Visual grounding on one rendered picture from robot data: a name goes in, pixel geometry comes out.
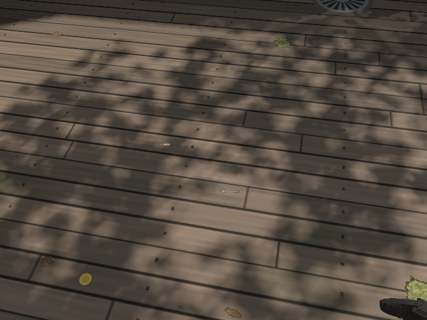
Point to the robot right hand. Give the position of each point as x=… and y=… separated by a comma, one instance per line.
x=407, y=309

